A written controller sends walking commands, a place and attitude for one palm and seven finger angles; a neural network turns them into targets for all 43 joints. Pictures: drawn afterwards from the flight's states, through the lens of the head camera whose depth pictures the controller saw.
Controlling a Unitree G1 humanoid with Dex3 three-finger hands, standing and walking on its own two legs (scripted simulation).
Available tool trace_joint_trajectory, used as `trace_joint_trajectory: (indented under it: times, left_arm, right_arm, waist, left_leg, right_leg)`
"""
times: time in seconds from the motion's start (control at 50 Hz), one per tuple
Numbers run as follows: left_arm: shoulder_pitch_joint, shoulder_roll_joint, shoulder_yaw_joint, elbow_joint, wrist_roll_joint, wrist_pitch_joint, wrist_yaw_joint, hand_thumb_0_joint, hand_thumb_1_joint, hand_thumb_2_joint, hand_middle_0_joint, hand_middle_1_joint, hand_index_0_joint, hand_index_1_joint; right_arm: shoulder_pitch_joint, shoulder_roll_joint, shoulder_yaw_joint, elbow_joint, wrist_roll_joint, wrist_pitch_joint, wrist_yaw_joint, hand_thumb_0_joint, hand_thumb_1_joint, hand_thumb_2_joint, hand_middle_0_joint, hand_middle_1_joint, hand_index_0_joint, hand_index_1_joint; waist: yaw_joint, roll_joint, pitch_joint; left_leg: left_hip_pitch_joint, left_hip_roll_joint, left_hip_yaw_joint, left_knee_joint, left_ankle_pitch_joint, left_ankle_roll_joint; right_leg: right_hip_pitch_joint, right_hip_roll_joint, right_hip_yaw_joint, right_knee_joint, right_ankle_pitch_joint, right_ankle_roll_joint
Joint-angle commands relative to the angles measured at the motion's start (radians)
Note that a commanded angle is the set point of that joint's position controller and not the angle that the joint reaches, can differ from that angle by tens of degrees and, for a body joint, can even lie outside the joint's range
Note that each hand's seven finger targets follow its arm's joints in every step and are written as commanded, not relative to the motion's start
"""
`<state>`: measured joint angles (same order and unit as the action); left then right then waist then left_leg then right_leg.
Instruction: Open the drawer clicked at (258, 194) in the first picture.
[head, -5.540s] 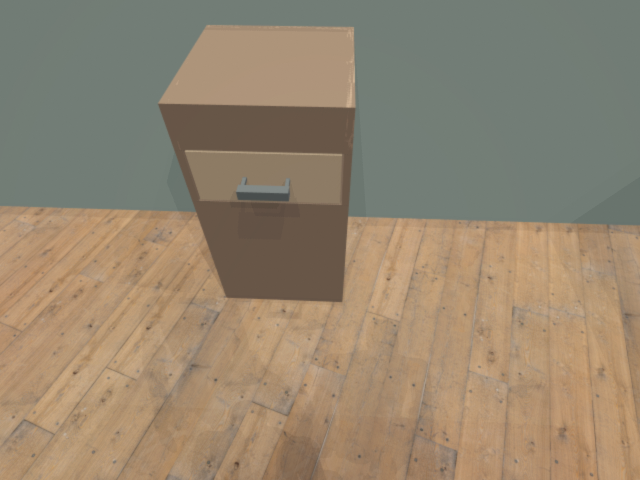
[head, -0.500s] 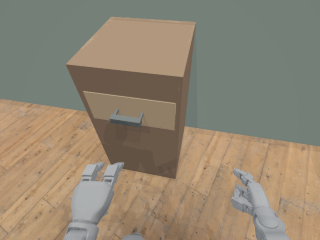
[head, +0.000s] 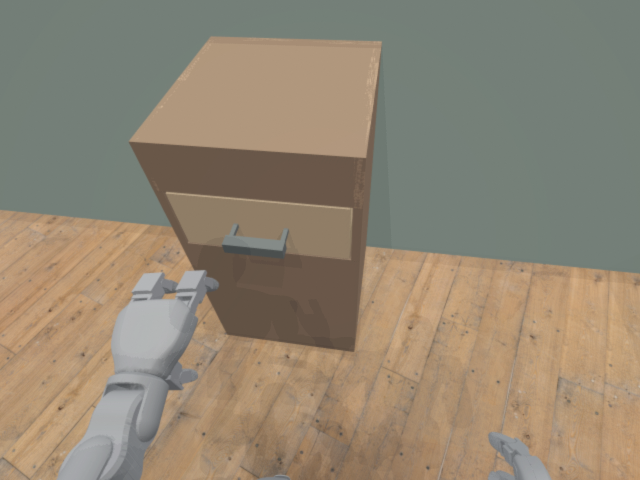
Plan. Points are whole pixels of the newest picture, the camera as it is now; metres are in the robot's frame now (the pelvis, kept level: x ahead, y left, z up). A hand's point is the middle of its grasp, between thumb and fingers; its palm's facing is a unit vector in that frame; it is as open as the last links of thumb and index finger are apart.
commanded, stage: raise the hand with hooked fingers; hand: left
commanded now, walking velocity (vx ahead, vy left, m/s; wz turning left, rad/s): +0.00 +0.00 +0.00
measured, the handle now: (257, 238) +0.59 +0.20 -0.16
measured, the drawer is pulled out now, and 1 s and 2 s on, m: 0.00 0.00 0.00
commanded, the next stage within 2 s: move the hooked fingers above the handle in 0.90 s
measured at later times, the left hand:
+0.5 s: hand (154, 277) +0.32 +0.23 +0.09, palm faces +0.03 -0.06 -1.00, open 13.8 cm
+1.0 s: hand (158, 269) +0.33 +0.23 +0.09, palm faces +0.03 -0.08 -1.00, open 13.8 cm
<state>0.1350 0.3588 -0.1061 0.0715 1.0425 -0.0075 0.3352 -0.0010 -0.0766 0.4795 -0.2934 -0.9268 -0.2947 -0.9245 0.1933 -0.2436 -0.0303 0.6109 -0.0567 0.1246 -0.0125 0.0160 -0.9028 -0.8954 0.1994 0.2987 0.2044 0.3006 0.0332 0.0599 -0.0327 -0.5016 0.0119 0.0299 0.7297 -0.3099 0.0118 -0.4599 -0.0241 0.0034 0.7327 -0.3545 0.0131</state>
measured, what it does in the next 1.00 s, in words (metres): stands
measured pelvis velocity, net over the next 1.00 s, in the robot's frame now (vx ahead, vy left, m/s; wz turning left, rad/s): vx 0.03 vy -0.01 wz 0.02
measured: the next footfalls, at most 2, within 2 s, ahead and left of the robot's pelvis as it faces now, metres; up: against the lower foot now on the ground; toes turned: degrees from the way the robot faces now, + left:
none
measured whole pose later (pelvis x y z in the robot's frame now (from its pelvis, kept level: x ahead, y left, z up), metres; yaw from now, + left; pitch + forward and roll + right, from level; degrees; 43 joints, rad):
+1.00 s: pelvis +0.03 -0.01 +0.02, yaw +1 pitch +4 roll +0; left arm -0.05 0.48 -0.01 0.08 0.93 -0.08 0.11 0.00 -0.49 0.30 -0.32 -1.20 -0.32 -1.20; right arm 0.14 -0.26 -0.03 0.63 -0.01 0.14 -0.02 0.01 -0.91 -0.90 0.20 0.30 0.20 0.30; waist 0.06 0.08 -0.01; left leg -0.34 0.01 0.01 0.53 -0.25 0.00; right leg -0.30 -0.02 -0.02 0.53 -0.30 0.01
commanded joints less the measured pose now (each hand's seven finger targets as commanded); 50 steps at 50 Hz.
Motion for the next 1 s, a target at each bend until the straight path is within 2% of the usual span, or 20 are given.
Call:
trace_joint_trajectory:
  times: [0.0,0.02,0.04,0.1,0.18,0.24,0.26,0.36,0.48,0.52,0.56,0.58,0.66,0.72,0.74,0.84,0.88,0.92,0.94,0.98]
  left_arm:
    - [-0.223,0.144,0.089,-0.228,-0.025,0.014,0.017,0.0,-0.29,0.39,-0.285,-1.065,-0.285,-1.065]
    - [-0.228,0.152,0.092,-0.236,-0.025,0.018,0.005,0.0,-0.313,0.38,-0.287,-1.08,-0.287,-1.08]
    - [-0.238,0.155,0.094,-0.238,-0.029,0.023,-0.008,0.0,-0.337,0.37,-0.288,-1.095,-0.288,-1.095]
    - [-0.251,0.176,0.099,-0.231,-0.033,0.026,-0.044,0.0,-0.407,0.34,-0.293,-1.14,-0.293,-1.14]
    - [-0.299,0.225,0.137,-0.224,-0.04,0.02,-0.087,0.0,-0.5,0.3,-0.3,-1.2,-0.3,-1.2]
    - [-0.353,0.239,0.146,-0.212,-0.051,0.012,-0.117,0.0,-0.5,0.3,-0.3,-1.2,-0.3,-1.2]
    - [-0.37,0.25,0.15,-0.221,-0.05,0.005,-0.125,0.0,-0.5,0.3,-0.3,-1.2,-0.3,-1.2]
    - [-0.421,0.279,0.167,-0.193,-0.078,-0.014,-0.177,0.0,-0.5,0.3,-0.3,-1.2,-0.3,-1.2]
    - [-0.495,0.347,0.209,-0.179,-0.107,-0.049,-0.233,0.0,-0.5,0.3,-0.3,-1.2,-0.3,-1.2]
    - [-0.439,0.32,0.2,-0.163,-0.121,-0.061,-0.251,0.0,-0.5,0.3,-0.3,-1.2,-0.3,-1.2]
    - [-0.396,0.3,0.194,-0.141,-0.134,-0.068,-0.266,0.0,-0.5,0.3,-0.3,-1.2,-0.3,-1.2]
    - [-0.388,0.295,0.192,-0.144,-0.138,-0.074,-0.27,0.0,-0.5,0.3,-0.3,-1.2,-0.3,-1.2]
    - [-0.401,0.35,0.248,-0.22,-0.132,-0.112,-0.247,0.0,-0.5,0.3,-0.3,-1.2,-0.3,-1.2]
    - [-0.404,0.357,0.266,-0.22,-0.131,-0.125,-0.215,0.0,-0.5,0.3,-0.3,-1.2,-0.3,-1.2]
    - [-0.409,0.361,0.274,-0.216,-0.131,-0.124,-0.204,0.0,-0.5,0.3,-0.3,-1.2,-0.3,-1.2]
    - [-0.437,0.352,0.255,-0.204,-0.118,-0.099,-0.169,0.0,-0.5,0.3,-0.3,-1.2,-0.3,-1.2]
    - [-0.421,0.326,0.226,-0.181,-0.116,-0.084,-0.174,0.0,-0.5,0.3,-0.3,-1.2,-0.3,-1.2]
    - [-0.417,0.342,0.231,-0.203,-0.117,-0.079,-0.182,0.0,-0.5,0.3,-0.3,-1.2,-0.3,-1.2]
    - [-0.408,0.348,0.24,-0.194,-0.122,-0.074,-0.187,0.0,-0.5,0.3,-0.3,-1.2,-0.3,-1.2]
    - [-0.403,0.318,0.211,-0.171,-0.122,-0.069,-0.202,0.0,-0.5,0.3,-0.3,-1.2,-0.3,-1.2]
  right_arm:
    - [-0.177,-0.092,-0.03,-0.17,0.013,-0.056,-0.004,0.0,-0.9,-0.9,0.2,0.3,0.2,0.3]
    - [-0.177,-0.094,-0.031,-0.168,0.013,-0.056,-0.005,0.0,-0.9,-0.9,0.2,0.3,0.2,0.3]
    - [-0.186,-0.094,-0.03,-0.171,0.016,-0.054,-0.005,0.0,-0.9,-0.9,0.2,0.3,0.2,0.3]
    - [-0.186,-0.093,-0.025,-0.165,0.022,-0.05,-0.006,0.0,-0.9,-0.9,0.2,0.3,0.2,0.3]
    - [-0.192,-0.091,-0.017,-0.159,0.027,-0.045,-0.012,0.0,-0.9,-0.9,0.2,0.3,0.2,0.3]
    - [-0.196,-0.089,-0.013,-0.154,0.032,-0.042,-0.016,0.0,-0.9,-0.9,0.2,0.3,0.2,0.3]
    - [-0.196,-0.088,-0.01,-0.152,0.031,-0.042,-0.016,0.0,-0.9,-0.9,0.2,0.3,0.2,0.3]
    - [-0.194,-0.088,-0.005,-0.143,0.035,-0.041,-0.022,0.0,-0.9,-0.9,0.2,0.3,0.2,0.3]
    - [-0.191,-0.098,-0.006,-0.133,0.038,-0.036,-0.029,0.0,-0.9,-0.9,0.2,0.3,0.2,0.3]
    - [-0.178,-0.1,-0.012,-0.133,0.038,-0.034,-0.023,0.0,-0.9,-0.9,0.2,0.3,0.2,0.3]
    - [-0.175,-0.104,-0.014,-0.134,0.041,-0.029,-0.015,0.0,-0.9,-0.9,0.2,0.3,0.2,0.3]
    - [-0.171,-0.106,-0.018,-0.135,0.042,-0.025,-0.012,0.0,-0.9,-0.9,0.2,0.3,0.2,0.3]
    - [-0.163,-0.111,-0.025,-0.142,0.033,-0.028,-0.007,0.0,-0.9,-0.9,0.2,0.3,0.2,0.3]
    - [-0.155,-0.111,-0.033,-0.138,0.036,-0.027,-0.009,0.0,-0.9,-0.9,0.2,0.3,0.2,0.3]
    - [-0.159,-0.112,-0.035,-0.135,0.037,-0.028,-0.009,0.0,-0.9,-0.9,0.2,0.3,0.2,0.3]
    - [-0.157,-0.113,-0.039,-0.131,0.044,-0.025,-0.007,0.0,-0.9,-0.9,0.2,0.3,0.2,0.3]
    - [-0.155,-0.111,-0.039,-0.126,0.047,-0.025,-0.008,0.0,-0.9,-0.9,0.2,0.3,0.2,0.3]
    - [-0.157,-0.114,-0.038,-0.13,0.044,-0.024,-0.009,0.0,-0.9,-0.9,0.2,0.3,0.2,0.3]
    - [-0.16,-0.116,-0.036,-0.133,0.044,-0.023,-0.011,0.0,-0.9,-0.9,0.2,0.3,0.2,0.3]
    - [-0.159,-0.113,-0.033,-0.13,0.048,-0.02,-0.012,0.0,-0.9,-0.9,0.2,0.3,0.2,0.3]
  waist:
    - [0.02,-0.015,-0.225]
    - [0.02,-0.025,-0.234]
    - [0.022,-0.003,-0.23]
    - [0.027,-0.026,-0.207]
    - [0.035,-0.025,-0.2]
    - [0.03,-0.012,-0.184]
    - [0.031,-0.01,-0.198]
    - [0.027,-0.034,-0.202]
    - [0.027,-0.037,-0.225]
    - [0.033,-0.043,-0.234]
    - [0.032,-0.06,-0.206]
    - [0.032,-0.079,-0.194]
    - [0.047,-0.05,-0.262]
    - [0.043,-0.056,-0.267]
    - [0.041,-0.039,-0.257]
    - [0.034,-0.018,-0.268]
    - [0.029,-0.023,-0.247]
    - [0.034,-0.029,-0.281]
    - [0.034,-0.037,-0.271]
    - [0.025,-0.047,-0.226]
  left_leg:
    - [0.206,-0.017,-0.042,-0.155,0.107,0.009]
    - [0.216,-0.016,-0.044,-0.159,0.125,0.009]
    - [0.222,-0.016,-0.048,-0.168,0.134,0.008]
    - [0.24,-0.016,-0.041,-0.189,0.153,0.008]
    - [0.265,-0.02,-0.03,-0.214,0.188,0.007]
    - [0.28,-0.022,-0.027,-0.23,0.197,0.006]
    - [0.297,-0.023,-0.024,-0.231,0.217,0.007]
    - [0.316,-0.032,-0.015,-0.24,0.257,0.011]
    - [0.33,-0.044,-0.01,-0.244,0.312,0.016]
    - [0.329,-0.045,-0.007,-0.241,0.353,0.015]
    - [0.307,-0.045,-0.006,-0.245,0.35,0.013]
    - [0.299,-0.045,-0.003,-0.246,0.34,0.015]
    - [0.315,-0.048,-0.007,-0.233,0.378,0.017]
    - [0.312,-0.047,-0.005,-0.226,0.382,0.017]
    - [0.305,-0.048,-0.007,-0.225,0.371,0.015]
    - [0.312,-0.044,-0.008,-0.229,0.337,0.014]
    - [0.306,-0.041,-0.008,-0.233,0.33,0.014]
    - [0.327,-0.039,-0.007,-0.231,0.352,0.017]
    - [0.315,-0.041,-0.011,-0.236,0.341,0.016]
    - [0.305,-0.036,-0.009,-0.242,0.317,0.016]
  right_leg:
    - [0.039,0.046,-0.034,-0.137,0.097,-0.061]
    - [0.052,0.046,-0.034,-0.139,0.114,-0.061]
    - [0.06,0.046,-0.035,-0.144,0.115,-0.063]
    - [0.086,0.045,-0.034,-0.167,0.14,-0.06]
    - [0.134,0.043,-0.027,-0.199,0.182,-0.057]
    - [0.153,0.044,-0.027,-0.222,0.193,-0.056]
    - [0.164,0.043,-0.025,-0.226,0.211,-0.055]
    - [0.208,0.04,-0.023,-0.255,0.276,-0.048]
    - [0.26,0.036,-0.017,-0.274,0.367,-0.041]
    - [0.273,0.036,-0.021,-0.268,0.414,-0.04]
    - [0.271,0.036,-0.023,-0.27,0.418,-0.039]
    - [0.261,0.037,-0.025,-0.273,0.409,-0.037]
    - [0.287,0.031,-0.016,-0.255,0.45,-0.04]
    - [0.271,0.032,-0.02,-0.248,0.45,-0.039]
    - [0.266,0.033,-0.016,-0.252,0.435,-0.041]
    - [0.24,0.037,-0.021,-0.252,0.368,-0.043]
    - [0.228,0.038,-0.027,-0.251,0.356,-0.042]
    - [0.245,0.038,-0.025,-0.249,0.379,-0.041]
    - [0.251,0.039,-0.024,-0.253,0.37,-0.041]
    - [0.224,0.041,-0.032,-0.256,0.341,-0.039]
